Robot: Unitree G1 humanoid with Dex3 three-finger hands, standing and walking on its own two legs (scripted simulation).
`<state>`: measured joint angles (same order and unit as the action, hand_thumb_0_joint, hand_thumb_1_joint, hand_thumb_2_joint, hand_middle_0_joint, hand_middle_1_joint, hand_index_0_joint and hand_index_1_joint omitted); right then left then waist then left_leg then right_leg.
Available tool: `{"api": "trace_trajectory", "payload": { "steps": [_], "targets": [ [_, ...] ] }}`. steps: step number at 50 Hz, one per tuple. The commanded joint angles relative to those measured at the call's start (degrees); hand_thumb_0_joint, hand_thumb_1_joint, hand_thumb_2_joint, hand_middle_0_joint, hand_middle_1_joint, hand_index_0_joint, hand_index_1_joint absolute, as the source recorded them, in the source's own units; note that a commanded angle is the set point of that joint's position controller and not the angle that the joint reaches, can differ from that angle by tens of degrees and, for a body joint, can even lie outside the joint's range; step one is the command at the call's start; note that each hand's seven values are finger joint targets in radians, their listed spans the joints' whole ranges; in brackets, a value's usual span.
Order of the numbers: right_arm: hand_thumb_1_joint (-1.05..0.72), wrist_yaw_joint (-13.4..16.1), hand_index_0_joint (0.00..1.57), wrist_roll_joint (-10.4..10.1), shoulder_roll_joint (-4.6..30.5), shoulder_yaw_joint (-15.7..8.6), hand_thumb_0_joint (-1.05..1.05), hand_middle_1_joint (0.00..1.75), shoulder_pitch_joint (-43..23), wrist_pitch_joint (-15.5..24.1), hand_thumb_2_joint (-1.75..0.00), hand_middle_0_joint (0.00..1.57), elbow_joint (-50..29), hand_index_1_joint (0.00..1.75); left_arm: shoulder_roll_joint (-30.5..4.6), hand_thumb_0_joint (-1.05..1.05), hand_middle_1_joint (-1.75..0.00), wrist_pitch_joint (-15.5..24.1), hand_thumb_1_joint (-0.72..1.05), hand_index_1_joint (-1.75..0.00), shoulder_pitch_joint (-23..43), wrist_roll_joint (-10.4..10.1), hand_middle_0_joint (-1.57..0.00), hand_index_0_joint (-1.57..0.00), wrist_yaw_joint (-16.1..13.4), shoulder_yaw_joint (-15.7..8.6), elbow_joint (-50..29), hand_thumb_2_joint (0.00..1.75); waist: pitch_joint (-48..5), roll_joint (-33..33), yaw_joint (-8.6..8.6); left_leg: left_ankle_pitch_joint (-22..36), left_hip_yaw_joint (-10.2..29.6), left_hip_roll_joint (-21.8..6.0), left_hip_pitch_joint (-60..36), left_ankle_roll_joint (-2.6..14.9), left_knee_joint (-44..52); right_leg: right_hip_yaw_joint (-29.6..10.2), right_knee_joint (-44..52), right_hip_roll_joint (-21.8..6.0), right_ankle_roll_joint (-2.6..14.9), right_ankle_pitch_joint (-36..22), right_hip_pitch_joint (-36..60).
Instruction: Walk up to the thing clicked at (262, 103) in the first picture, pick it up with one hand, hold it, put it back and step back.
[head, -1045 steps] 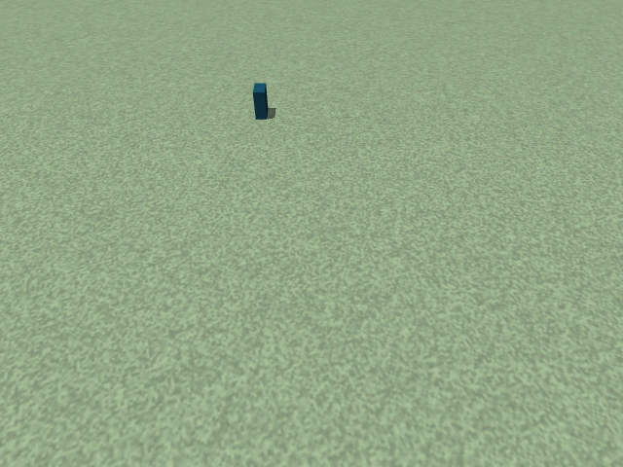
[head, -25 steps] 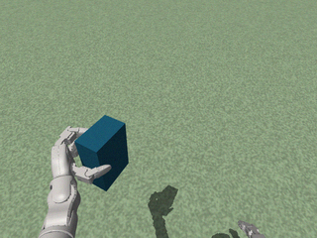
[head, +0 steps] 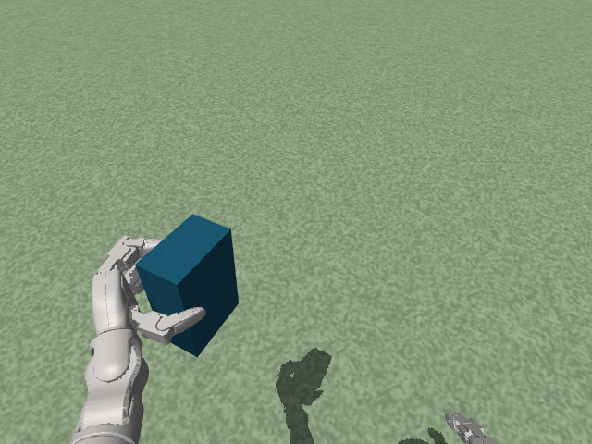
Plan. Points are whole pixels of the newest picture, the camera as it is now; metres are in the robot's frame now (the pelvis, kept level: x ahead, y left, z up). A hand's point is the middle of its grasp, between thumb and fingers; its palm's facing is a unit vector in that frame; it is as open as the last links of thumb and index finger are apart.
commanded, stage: hold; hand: left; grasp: from the side
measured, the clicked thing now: (195, 286) +0.35 +0.15 -0.01
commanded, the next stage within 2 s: crouch in 0.64 s
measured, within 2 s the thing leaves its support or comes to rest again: neither
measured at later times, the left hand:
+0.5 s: hand (162, 286) +0.33 +0.18 +0.04, palm faces +0.26 -0.96 -0.06, open 11.7 cm
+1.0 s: hand (162, 293) +0.33 +0.19 +0.02, palm faces +0.30 -0.95 -0.03, open 11.7 cm
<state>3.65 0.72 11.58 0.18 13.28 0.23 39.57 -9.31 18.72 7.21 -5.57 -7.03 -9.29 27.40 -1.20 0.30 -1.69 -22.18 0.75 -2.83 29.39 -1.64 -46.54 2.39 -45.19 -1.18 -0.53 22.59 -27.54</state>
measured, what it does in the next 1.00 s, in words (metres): stands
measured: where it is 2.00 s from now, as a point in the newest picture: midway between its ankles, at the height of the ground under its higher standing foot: outside the picture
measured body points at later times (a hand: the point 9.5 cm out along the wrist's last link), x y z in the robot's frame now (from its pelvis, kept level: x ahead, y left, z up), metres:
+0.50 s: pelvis +0.00 +0.00 +0.00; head +0.03 +0.01 +0.45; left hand +0.31 +0.23 +0.04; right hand +0.12 -0.24 -0.11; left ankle +0.02 +0.14 -0.71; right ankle +0.00 -0.13 -0.71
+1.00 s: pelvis +0.00 +0.00 +0.00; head +0.04 +0.01 +0.44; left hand +0.31 +0.24 +0.02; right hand +0.12 -0.24 -0.12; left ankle +0.02 +0.14 -0.71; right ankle +0.00 -0.13 -0.71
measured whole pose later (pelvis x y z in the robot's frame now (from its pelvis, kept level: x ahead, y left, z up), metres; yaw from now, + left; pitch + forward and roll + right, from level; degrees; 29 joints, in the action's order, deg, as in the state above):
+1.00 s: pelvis +0.00 +0.00 +0.00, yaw +0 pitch +6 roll -1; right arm 3.2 1.4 11.5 -0.4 12.5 1.5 40.7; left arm -8.3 21.7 9.2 -5.3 -8.2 -10.6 31.9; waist -1.4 -0.2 -1.7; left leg -22.5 0.8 -2.6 32.3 -1.5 -48.4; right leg 2.3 -47.2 -1.4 -0.6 23.0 -30.5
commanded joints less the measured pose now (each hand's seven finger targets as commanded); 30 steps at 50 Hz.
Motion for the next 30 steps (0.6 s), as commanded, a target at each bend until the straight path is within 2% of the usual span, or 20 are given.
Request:
{"api": "trace_trajectory", "payload": {
  "steps": [1, 2, 3, 4, 6, 7, 8, 9, 10, 12, 15, 16, 20, 22, 23, 24, 26, 27, 29, 30],
  "targets": [
    [-0.91, 0.6, 0.2, 0.1, 7.5, -2.6, 0.0, 0.3, -1.5, 2.1, -0.91, 0.2, -6.4, 0.3, -8.5, 0.0, -1.52, 9.2, -0.19, -1.52, 24.9, -3.0, -1.24, -1.27, -0.4, -4.1, -23.2, 1.33, -19.0, 3.1, -0.03, 14.6, -0.7, 2.5, -9.5, 1.45, 6.1, -0.1, 5.7, 1.4, 0.45, -17.9, 6.3],
    [-0.91, 0.7, 0.2, 0.1, 7.4, -2.6, 0.0, 0.3, -1.3, 2.1, -0.91, 0.2, -6.2, 0.3, -8.6, 0.0, -1.52, 9.4, -0.19, -1.53, 25.3, -3.0, -1.24, -1.26, -0.4, -3.6, -24.1, 1.34, -20.3, 4.0, 0.09, 15.2, -0.8, 2.6, -10.2, 1.43, 5.7, -0.2, 5.6, 1.3, 0.47, -18.5, 6.6],
    [-0.91, 0.7, 0.2, 0.1, 7.4, -2.4, 0.0, 0.3, -1.9, 2.1, -0.91, 0.2, -6.8, 0.3, -6.4, 0.0, -1.52, 9.0, -0.19, -1.53, 24.0, -3.2, -1.25, -1.27, -0.1, -2.0, -21.7, 1.34, -19.4, 2.4, -0.59, 14.6, -0.8, 2.6, -9.6, 1.6, 5.8, -0.1, 6.0, 1.3, 0.28, -18.1, 6.6],
    [-0.91, 0.8, 0.2, 0.0, 7.6, -2.6, 0.0, 0.3, -2.0, 2.2, -0.91, 0.2, -6.8, 0.3, -8.7, 0.0, -1.52, 9.2, -0.18, -1.53, 26.1, -3.3, -1.25, -1.27, -0.3, -4.0, -24.7, 1.34, -19.9, 2.6, 0.21, 13.9, -0.8, 2.6, -9.3, 1.64, 6.1, -0.2, 6.2, 1.3, 0.26, -17.6, 7.3],
    [-0.9, 0.8, 0.2, 0.1, 7.4, -2.5, 0.0, 0.3, -1.7, 2.3, -0.91, 0.2, -6.9, 0.3, -8.0, 0.0, -1.52, 9.0, -0.2, -1.52, 25.2, -2.7, -1.25, -1.27, -0.5, -2.8, -23.6, 1.33, -19.8, 3.9, -0.23, 13.1, -0.7, 2.6, -10.1, 1.48, 6.5, -0.1, 6.2, 1.4, 0.52, -16.2, 6.2],
    [-0.9, 0.8, 0.2, 0.1, 7.5, -2.6, 0.0, 0.3, -1.1, 2.3, -0.91, 0.2, -6.6, 0.3, -9.5, 0.0, -1.5, 9.4, -0.2, -1.51, 26.6, -2.9, -1.23, -1.26, -0.8, -4.2, -26.8, 1.33, -21.4, 4.3, 0.19, 14.0, -0.5, 2.4, -10.7, 1.33, 6.5, 0.1, 5.8, 1.5, 0.69, -16.8, 6.9],
    [-0.9, 0.9, 0.2, 0.2, 7.6, -2.5, 0.0, 0.3, -1.3, 2.3, -0.91, 0.2, -6.5, 0.3, -7.0, 0.0, -1.49, 8.9, -0.2, -1.5, 24.1, -3.0, -1.23, -1.25, -0.3, -2.4, -22.5, 1.32, -19.9, 3.7, -0.55, 15.1, -0.4, 2.4, -11.0, 1.3, 6.3, 0.4, 5.7, 1.7, 0.7, -17.4, 6.0],
    [-0.9, 0.8, 0.2, 0.2, 7.5, -2.4, 0.0, 0.3, -1.4, 2.4, -0.9, 0.2, -6.7, 0.3, -7.1, 0.0, -1.51, 9.0, -0.17, -1.51, 24.9, -3.3, -1.23, -1.26, -0.3, -2.5, -23.8, 1.32, -19.7, 3.3, -0.34, 15.3, -0.3, 2.4, -10.4, 1.33, 6.2, 0.4, 5.6, 1.8, 0.67, -17.9, 6.4],
    [-0.9, 0.9, 0.2, 0.1, 7.7, -2.6, 0.0, 0.3, -0.9, 2.5, -0.9, 0.2, -6.0, 0.3, -8.9, 0.0, -1.51, 9.1, -0.16, -1.52, 26.0, -3.4, -1.23, -1.26, -0.4, -4.2, -24.5, 1.33, -20.8, 3.1, -0.2, 16.3, -0.3, 2.4, -10.8, 1.48, 5.8, 0.2, 5.5, 1.6, 0.52, -19.2, 6.8],
    [-0.9, 0.9, 0.2, 0.3, 7.4, -2.4, 0.0, 0.3, -1.0, 2.5, -0.9, 0.2, -6.2, 0.3, -7.6, 0.0, -1.51, 8.8, -0.16, -1.52, 26.0, -3.0, -1.23, -1.26, -0.1, -2.1, -24.3, 1.34, -20.5, 3.6, -0.49, 16.0, -0.5, 2.5, -10.6, 1.5, 5.8, 0.0, 5.7, 1.4, 0.46, -19.2, 6.7],
    [-0.9, 1.0, 0.2, 0.2, 7.1, -2.3, 0.0, 0.3, -0.9, 2.5, -0.91, 0.2, -5.7, 0.3, -8.6, 0.0, -1.5, 8.6, -0.18, -1.51, 25.6, -2.8, -1.23, -1.25, -0.4, -3.4, -23.9, 1.32, -19.3, 2.6, -0.33, 14.7, -0.8, 2.6, -9.8, 1.69, 5.9, -0.2, 6.4, 1.2, 0.22, -18.6, 6.5],
    [-0.9, 1.0, 0.2, 0.2, 7.4, -2.4, 0.0, 0.3, -1.2, 2.5, -0.91, 0.2, -5.7, 0.3, -6.7, 0.0, -1.5, 8.2, -0.18, -1.51, 24.6, -3.1, -1.24, -1.26, -0.2, -2.4, -21.1, 1.32, -18.0, 1.3, -0.73, 14.1, -0.8, 2.6, -9.8, 1.74, 6.1, -0.1, 6.5, 1.2, 0.19, -18.1, 6.3],
    [-0.89, 0.6, 0.2, 0.3, 7.5, -2.6, 0.0, 0.3, -1.4, 2.7, -0.9, 0.2, -6.3, 0.3, -7.7, 0.0, -1.51, 8.5, -0.17, -1.51, 26.3, -2.7, -1.23, -1.25, -0.6, -2.3, -24.5, 1.32, -19.0, 4.2, 0.01, 13.5, -0.3, 2.4, -10.3, 1.2, 6.8, 0.6, 6.0, 1.6, 0.77, -16.1, 5.8],
    [-0.9, 0.7, 0.2, 0.2, 7.4, -2.5, 0.0, 0.3, -1.4, 2.6, -0.9, 0.2, -6.0, 0.3, -9.5, 0.0, -1.51, 8.5, -0.17, -1.52, 24.3, -2.4, -1.23, -1.26, -0.9, -4.4, -23.0, 1.33, -19.4, 3.6, 0.65, 13.4, -0.5, 2.4, -10.2, 1.28, 6.7, 0.4, 6.2, 1.5, 0.68, -16.0, 6.5],
    [-0.89, 0.6, 0.2, 0.3, 7.3, -2.5, 0.0, 0.3, -1.5, 2.6, -0.9, 0.2, -6.3, 0.3, -8.4, 0.0, -1.51, 8.6, -0.16, -1.51, 24.9, -2.5, -1.23, -1.26, -0.7, -3.6, -23.5, 1.33, -19.9, 3.5, 0.16, 13.7, -0.5, 2.5, -10.5, 1.31, 6.7, 0.3, 6.2, 1.5, 0.58, -16.4, 6.8],
    [-0.9, 0.7, 0.2, 0.1, 7.2, -2.4, 0.0, 0.3, -1.8, 2.7, -0.9, 0.2, -6.4, 0.3, -9.0, 0.0, -1.52, 8.7, -0.16, -1.52, 26.3, -3.1, -1.24, -1.26, -0.8, -4.7, -24.5, 1.33, -19.8, 3.3, 0.6, 13.7, -0.7, 2.5, -10.1, 1.31, 6.6, 0.2, 6.3, 1.4, 0.56, -16.5, 7.5],
    [-0.9, 0.8, 0.2, 0.2, 7.1, -2.4, 0.0, 0.3, -1.6, 2.7, -0.9, 0.2, -6.3, 0.3, -8.8, 0.0, -1.51, 8.6, -0.18, -1.52, 26.8, -3.0, -1.24, -1.26, -0.9, -4.4, -24.8, 1.32, -19.6, 3.0, 0.17, 13.6, -0.4, 2.3, -10.1, 1.36, 6.7, 0.3, 6.2, 1.6, 0.55, -16.4, 6.9],
    [-0.9, 0.7, 0.2, 0.2, 7.1, -2.4, 0.0, 0.3, -1.6, 2.7, -0.91, 0.2, -6.2, 0.3, -10.0, 0.0, -1.5, 8.9, -0.18, -1.51, 27.0, -3.1, -1.22, -1.25, -0.9, -5.6, -25.4, 1.32, -19.4, 4.4, 0.64, 12.9, -0.6, 2.5, -9.2, 1.31, 6.7, 0.1, 6.2, 1.4, 0.61, -15.8, 6.8],
    [-0.9, 0.8, 0.2, 0.2, 7.1, -2.3, 0.0, 0.3, -1.7, 2.6, -0.9, 0.2, -6.3, 0.3, -7.6, 0.0, -1.51, 8.4, -0.17, -1.51, 23.3, -3.0, -1.23, -1.26, -0.5, -4.1, -21.4, 1.33, -17.4, 2.1, 0.17, 12.1, -0.6, 2.4, -8.7, 1.48, 6.9, 0.2, 6.5, 1.6, 0.48, -15.1, 6.2],
    [-0.9, 0.7, 0.2, 0.2, 7.2, -2.5, 0.0, 0.3, -1.5, 2.7, -0.9, 0.2, -6.1, 0.3, -7.9, 0.0, -1.51, 8.8, -0.16, -1.52, 24.7, -3.3, -1.23, -1.26, -0.5, -4.5, -22.8, 1.33, -18.3, 2.5, 0.23, 12.5, -0.6, 2.4, -8.8, 1.44, 6.7, 0.2, 6.2, 1.5, 0.51, -15.6, 6.6]
  ]
}}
